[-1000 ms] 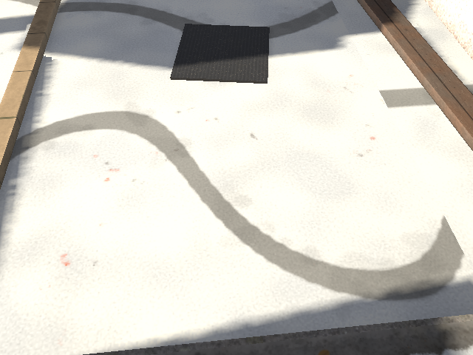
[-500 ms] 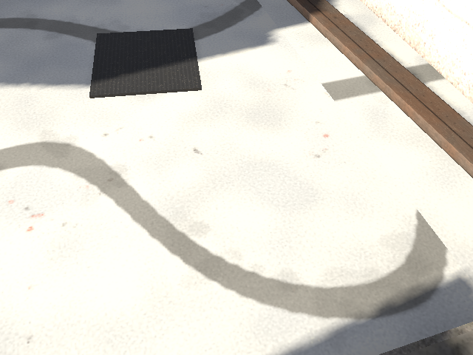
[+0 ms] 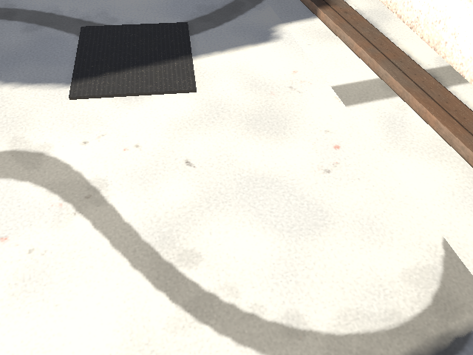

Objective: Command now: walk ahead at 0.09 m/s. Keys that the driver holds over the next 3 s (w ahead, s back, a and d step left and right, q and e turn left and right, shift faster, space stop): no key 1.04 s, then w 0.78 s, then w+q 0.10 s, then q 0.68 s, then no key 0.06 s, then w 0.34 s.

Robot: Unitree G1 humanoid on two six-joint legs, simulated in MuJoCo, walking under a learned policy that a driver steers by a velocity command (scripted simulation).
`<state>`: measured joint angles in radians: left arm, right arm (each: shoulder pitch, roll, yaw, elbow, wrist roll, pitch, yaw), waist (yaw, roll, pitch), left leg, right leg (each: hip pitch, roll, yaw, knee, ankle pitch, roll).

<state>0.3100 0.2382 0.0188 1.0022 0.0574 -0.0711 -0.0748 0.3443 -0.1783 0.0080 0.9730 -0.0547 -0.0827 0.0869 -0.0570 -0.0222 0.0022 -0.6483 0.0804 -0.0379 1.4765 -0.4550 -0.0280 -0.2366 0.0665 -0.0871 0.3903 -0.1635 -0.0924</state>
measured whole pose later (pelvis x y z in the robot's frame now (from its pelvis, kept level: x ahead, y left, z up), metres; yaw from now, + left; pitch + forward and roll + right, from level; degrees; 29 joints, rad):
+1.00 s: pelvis +0.05 +0.03 -0.01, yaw +1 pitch -1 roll +0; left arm 0.21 0.23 0.09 1.03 0.02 -0.04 -0.07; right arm 0.16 -0.25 -0.06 1.02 -0.01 -0.07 0.08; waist 0.00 -0.01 0.07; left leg -0.20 0.01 0.02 0.51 -0.30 0.00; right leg -0.20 -0.01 -0.08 0.52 -0.31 -0.03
